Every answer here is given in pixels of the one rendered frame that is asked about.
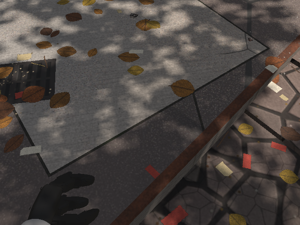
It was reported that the robot left hand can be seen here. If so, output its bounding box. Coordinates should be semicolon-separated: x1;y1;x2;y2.
27;172;99;225

